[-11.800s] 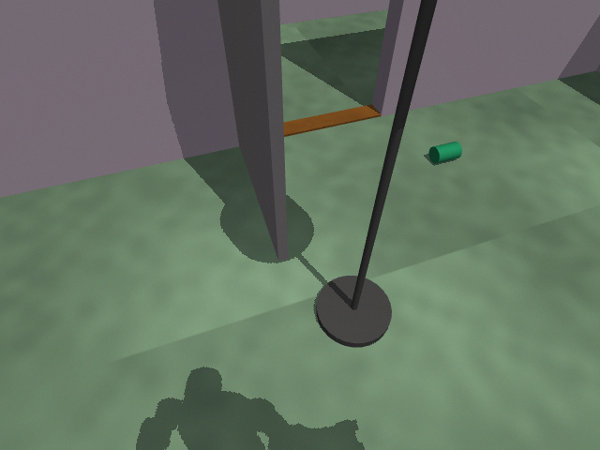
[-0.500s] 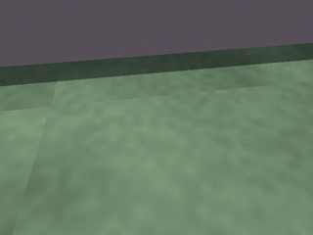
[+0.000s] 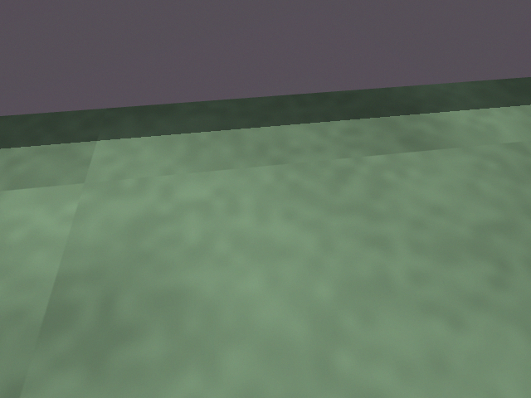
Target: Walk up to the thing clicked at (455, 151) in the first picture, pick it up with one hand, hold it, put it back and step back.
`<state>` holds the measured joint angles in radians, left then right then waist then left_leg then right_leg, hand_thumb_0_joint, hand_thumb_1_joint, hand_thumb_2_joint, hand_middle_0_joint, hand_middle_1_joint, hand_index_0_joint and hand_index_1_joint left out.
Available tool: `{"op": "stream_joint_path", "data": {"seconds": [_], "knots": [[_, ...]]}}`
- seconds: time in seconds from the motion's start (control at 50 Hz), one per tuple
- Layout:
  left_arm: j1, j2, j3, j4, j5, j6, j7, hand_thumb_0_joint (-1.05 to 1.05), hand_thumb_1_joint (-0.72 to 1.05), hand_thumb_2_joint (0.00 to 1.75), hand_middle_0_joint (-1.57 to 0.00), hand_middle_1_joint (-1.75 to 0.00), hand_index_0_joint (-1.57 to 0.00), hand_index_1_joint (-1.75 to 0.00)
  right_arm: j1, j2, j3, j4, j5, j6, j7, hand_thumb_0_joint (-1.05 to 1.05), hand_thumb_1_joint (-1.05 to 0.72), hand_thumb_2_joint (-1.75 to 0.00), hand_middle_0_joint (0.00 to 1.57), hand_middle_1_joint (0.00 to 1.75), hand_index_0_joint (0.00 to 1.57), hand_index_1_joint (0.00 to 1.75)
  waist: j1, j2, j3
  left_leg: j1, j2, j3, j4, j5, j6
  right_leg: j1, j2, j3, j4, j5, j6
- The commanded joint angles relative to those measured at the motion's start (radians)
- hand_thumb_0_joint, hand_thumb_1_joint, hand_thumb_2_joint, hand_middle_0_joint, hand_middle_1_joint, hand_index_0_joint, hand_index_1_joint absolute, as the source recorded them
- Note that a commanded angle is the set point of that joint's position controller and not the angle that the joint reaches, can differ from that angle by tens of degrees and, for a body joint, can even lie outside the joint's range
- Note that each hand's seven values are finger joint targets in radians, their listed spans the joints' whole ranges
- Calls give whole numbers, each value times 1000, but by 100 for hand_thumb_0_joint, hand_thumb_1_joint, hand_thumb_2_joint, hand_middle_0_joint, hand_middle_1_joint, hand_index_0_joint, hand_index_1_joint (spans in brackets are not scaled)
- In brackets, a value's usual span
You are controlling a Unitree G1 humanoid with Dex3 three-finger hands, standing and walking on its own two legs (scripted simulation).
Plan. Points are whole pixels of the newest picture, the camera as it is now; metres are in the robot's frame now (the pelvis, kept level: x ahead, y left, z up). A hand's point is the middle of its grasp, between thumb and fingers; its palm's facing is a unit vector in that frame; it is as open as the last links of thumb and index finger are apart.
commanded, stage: walk up
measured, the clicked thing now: out of the picture +0.30 +1.37 -0.74
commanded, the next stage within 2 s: none
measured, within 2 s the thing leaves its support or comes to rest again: neither
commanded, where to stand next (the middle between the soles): +0.80 +0.02 m, yaw +0 degrees
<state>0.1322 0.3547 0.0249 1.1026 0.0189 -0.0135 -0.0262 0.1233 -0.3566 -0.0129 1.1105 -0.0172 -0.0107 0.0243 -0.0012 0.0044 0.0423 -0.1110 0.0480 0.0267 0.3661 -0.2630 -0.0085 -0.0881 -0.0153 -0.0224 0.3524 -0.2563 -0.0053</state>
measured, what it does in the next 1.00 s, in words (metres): walks ahead: left foot, then right foot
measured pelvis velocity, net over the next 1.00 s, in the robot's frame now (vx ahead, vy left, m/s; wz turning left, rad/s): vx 0.34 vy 0.02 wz -0.01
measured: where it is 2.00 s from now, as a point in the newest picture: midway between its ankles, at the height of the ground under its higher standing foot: (272, 269)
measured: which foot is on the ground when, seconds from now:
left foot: down 0.00-0.02, up 0.04-0.20, down 0.22-0.70, up 0.72-1.00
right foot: down 0.00-0.24, up 0.26-0.66, down 0.68-1.00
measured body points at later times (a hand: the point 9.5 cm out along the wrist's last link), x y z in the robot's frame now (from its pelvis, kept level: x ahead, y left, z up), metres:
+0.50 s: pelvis +0.13 +0.06 +0.00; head +0.14 +0.08 +0.44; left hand +0.20 +0.38 -0.13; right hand +0.14 -0.27 -0.11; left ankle +0.10 +0.16 -0.75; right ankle +0.22 -0.10 -0.70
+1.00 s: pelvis +0.34 +0.02 -0.01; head +0.36 +0.01 +0.44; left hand +0.42 +0.33 -0.11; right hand +0.41 -0.31 -0.13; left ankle +0.44 +0.17 -0.71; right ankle +0.34 -0.09 -0.75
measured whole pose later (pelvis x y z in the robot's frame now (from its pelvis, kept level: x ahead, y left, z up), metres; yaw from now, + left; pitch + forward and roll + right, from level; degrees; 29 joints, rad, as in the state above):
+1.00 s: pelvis +0.34 +0.02 -0.01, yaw +0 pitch -3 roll -1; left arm 0.28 0.38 0.06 0.83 0.02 -0.07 -0.07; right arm 0.30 -0.43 -0.07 0.86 -0.02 -0.05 0.07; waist 0.02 0.05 0.08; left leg -0.48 0.10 0.00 0.77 -0.27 0.00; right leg -0.16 0.01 -0.08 0.46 -0.26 -0.04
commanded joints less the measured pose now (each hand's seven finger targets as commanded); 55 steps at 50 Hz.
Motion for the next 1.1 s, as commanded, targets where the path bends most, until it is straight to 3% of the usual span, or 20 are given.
{"op": "stream_joint_path", "data": {"seconds": [0.0,0.04,0.14,0.18,0.2,0.22,0.24,0.3,0.34,0.46,0.58,0.64,0.66,0.68,0.7,0.72,0.8,0.9,1.0,1.08], "knots": [[88,337,111,-95,21,-37,-8,0,90,90,-20,-30,-20,-30,-122,-232,-88,-167,-21,-24,18,0,-90,-90,20,30,20,30,86,-141,91,-420,-21,53,273,-255,51,53,-253,350,-185,-589,-176],[128,351,122,-119,24,-51,-7,0,90,90,-20,-30,-20,-30,-137,-233,-92,-190,-27,-32,24,0,-90,-90,20,30,20,30,111,-123,146,-574,38,-48,418,-210,35,121,-356,465,-244,-411,-267],[-25,334,115,-221,24,-53,-20,0,90,90,-20,-30,-20,-30,41,-237,-118,-187,-18,-50,43,0,-90,-90,20,30,20,30,-5,-185,55,-220,62,-35,263,-122,28,-84,-241,207,-164,-227,-188],[-74,300,102,-244,15,-40,-28,0,90,90,-20,-30,-20,-30,211,-240,-144,-140,-24,-55,35,0,-90,-90,20,30,20,30,-104,-89,15,93,2,37,107,61,11,-304,-148,69,54,-217,-132],[-33,236,84,-254,17,-36,-30,0,90,90,-20,-30,-20,-30,352,-297,-172,-101,-31,-61,21,0,-90,-90,20,30,20,30,-165,119,-64,331,-5,0,86,0,22,-450,-67,-3,351,-189,-106],[2,143,60,-267,7,-37,-26,0,90,90,-20,-30,-20,-30,452,-409,-193,-105,-49,-70,5,0,-90,-90,20,30,20,30,-197,409,-63,335,254,-491,-157,-394,84,-650,119,14,707,-349,-53],[31,244,80,-253,3,-32,-12,0,90,90,-20,-30,-20,-30,302,-436,-188,-166,-21,-74,7,0,-90,-90,20,30,20,30,-120,238,-31,153,368,-738,-271,-579,187,-605,73,185,788,-310,-65],[140,295,81,-186,-18,-36,-17,0,90,90,-20,-30,-20,-30,112,-319,-138,-249,-2,-81,4,0,-90,-90,20,30,20,30,10,98,71,18,275,-408,-203,-369,167,-534,-35,187,748,-93,-43],[169,294,83,-163,-9,-33,-30,0,90,90,-20,-30,-20,-30,137,-292,-128,-254,2,-91,5,0,-90,-90,20,30,20,30,6,114,75,-28,226,-257,-216,-206,159,-470,-42,156,674,-32,-11],[41,252,75,-243,1,-31,-55,0,90,90,-20,-30,-20,-30,207,-308,-133,-275,6,-95,8,0,-90,-90,20,30,20,30,-36,122,103,41,219,-116,-218,-10,207,-479,-76,68,394,73,14],[-42,213,77,-284,-3,-43,-61,0,90,90,-20,-30,-20,-30,236,-307,-131,-308,7,-81,4,0,-90,-90,20,30,20,30,-42,104,60,26,190,-36,-76,263,178,-291,-39,-32,220,139,-32],[111,253,107,-246,-3,-54,-45,0,90,90,-20,-30,-20,-30,232,-283,-119,-338,8,-74,-4,0,-90,-90,20,30,20,30,51,-18,-31,-57,148,2,236,394,141,3,1,-41,154,78,-61],[229,306,129,-229,1,-64,-32,0,90,90,-20,-30,-20,-30,277,-235,-97,-343,9,-75,-2,0,-90,-90,20,30,20,30,102,-145,-116,-162,72,53,497,311,105,171,-63,63,99,-16,-95],[314,402,155,-236,-4,-68,-21,0,90,90,-20,-30,-20,-30,323,-186,-81,-366,21,-75,-1,0,-90,-90,20,30,20,30,117,-333,-196,-400,-81,78,789,-132,57,331,-354,549,-19,-111,-214],[280,413,151,-255,-21,-65,-20,0,90,90,-20,-30,-20,-30,280,-275,-102,-348,18,-66,-11,0,-90,-90,20,30,20,30,122,-230,-157,-467,-64,-48,880,-281,57,252,-421,707,-76,-134,-307],[223,378,142,-269,-35,-62,-15,0,90,90,-20,-30,-20,-30,267,-286,-107,-323,21,-64,-16,0,-90,-90,20,30,20,30,96,-115,-96,-458,-28,-127,925,-232,54,155,-401,591,-69,-103,-296],[108,278,109,-311,-22,-73,-6,0,90,90,-20,-30,-20,-30,314,-246,-101,-287,15,-56,9,0,-90,-90,20,30,20,30,13,-135,31,-382,25,-97,741,-68,43,-105,-224,235,-101,-20,-215],[120,304,117,-355,-4,-86,-14,0,90,90,-20,-30,-20,-30,233,-239,-110,-313,-7,-50,38,0,-90,-90,20,30,20,30,24,-149,50,-403,59,-36,464,-33,-5,-153,-237,175,-156,-153,-242],[146,317,113,-361,-3,-86,-25,0,90,90,-20,-30,-20,-30,145,-218,-111,-342,-8,-75,44,0,-90,-90,20,30,20,30,47,-116,24,-277,47,9,249,100,12,-156,-230,123,-81,-96,-208],[131,287,88,-372,3,-74,-24,0,90,90,-20,-30,-20,-30,294,-274,-134,-293,-12,-92,28,0,-90,-90,20,30,20,30,-58,11,-36,57,-8,39,193,23,52,-311,-177,67,193,-15,-152]]}}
